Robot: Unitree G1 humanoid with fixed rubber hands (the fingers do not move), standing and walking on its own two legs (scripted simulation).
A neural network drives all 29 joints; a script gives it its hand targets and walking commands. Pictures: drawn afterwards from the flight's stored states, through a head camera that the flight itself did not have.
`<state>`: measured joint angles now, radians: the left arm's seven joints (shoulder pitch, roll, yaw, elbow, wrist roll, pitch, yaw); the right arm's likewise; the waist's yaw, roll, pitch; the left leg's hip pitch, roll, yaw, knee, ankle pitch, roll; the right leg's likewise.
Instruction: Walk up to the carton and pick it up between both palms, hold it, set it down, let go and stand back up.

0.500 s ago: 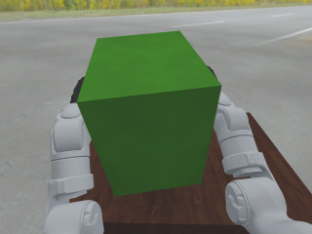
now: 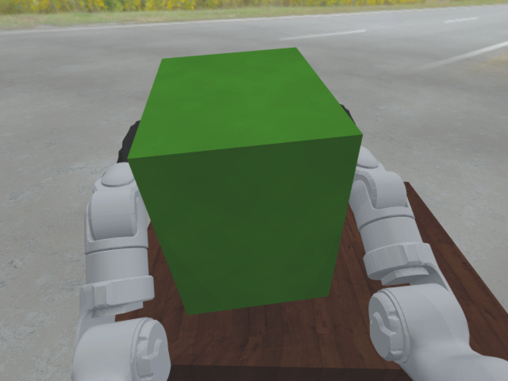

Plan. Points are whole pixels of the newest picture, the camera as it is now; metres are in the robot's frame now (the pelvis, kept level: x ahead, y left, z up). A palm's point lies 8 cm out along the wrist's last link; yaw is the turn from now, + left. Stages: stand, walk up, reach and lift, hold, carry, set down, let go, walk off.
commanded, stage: hold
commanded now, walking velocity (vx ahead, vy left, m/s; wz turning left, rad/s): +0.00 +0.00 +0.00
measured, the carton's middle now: (244, 175) +0.38 +0.02 +0.22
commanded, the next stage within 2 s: none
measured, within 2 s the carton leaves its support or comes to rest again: neither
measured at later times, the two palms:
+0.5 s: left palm (131, 171) +0.34 +0.18 +0.25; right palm (348, 152) +0.37 -0.13 +0.27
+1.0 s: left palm (128, 175) +0.34 +0.18 +0.25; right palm (344, 154) +0.37 -0.13 +0.27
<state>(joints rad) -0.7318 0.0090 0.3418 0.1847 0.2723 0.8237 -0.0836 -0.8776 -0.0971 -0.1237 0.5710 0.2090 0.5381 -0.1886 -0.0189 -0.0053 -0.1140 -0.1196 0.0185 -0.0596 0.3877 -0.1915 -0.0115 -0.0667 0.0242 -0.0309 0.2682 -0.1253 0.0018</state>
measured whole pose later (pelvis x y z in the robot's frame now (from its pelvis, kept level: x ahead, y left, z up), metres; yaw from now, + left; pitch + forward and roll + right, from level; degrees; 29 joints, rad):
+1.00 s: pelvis -0.01 +0.00 +0.00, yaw +0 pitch -5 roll -2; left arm -0.70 0.01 0.33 0.12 0.27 0.84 -0.09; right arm -0.86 -0.09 -0.12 0.53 0.21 0.55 -0.19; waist -0.02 -0.01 -0.11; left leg -0.12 0.02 -0.06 0.39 -0.19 -0.01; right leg -0.07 0.02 -0.03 0.27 -0.12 0.00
